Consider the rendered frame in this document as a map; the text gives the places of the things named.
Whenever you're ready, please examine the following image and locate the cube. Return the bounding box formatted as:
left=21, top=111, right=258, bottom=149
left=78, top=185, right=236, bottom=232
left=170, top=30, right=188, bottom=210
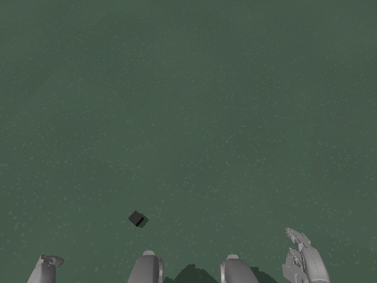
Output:
left=129, top=210, right=144, bottom=227

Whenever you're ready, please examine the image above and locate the right robot hand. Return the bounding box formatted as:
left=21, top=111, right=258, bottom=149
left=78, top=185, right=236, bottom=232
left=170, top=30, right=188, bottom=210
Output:
left=282, top=228, right=331, bottom=283

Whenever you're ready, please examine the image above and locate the left robot hand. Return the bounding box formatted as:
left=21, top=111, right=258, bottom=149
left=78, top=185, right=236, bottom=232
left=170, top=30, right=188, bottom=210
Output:
left=27, top=254, right=64, bottom=283

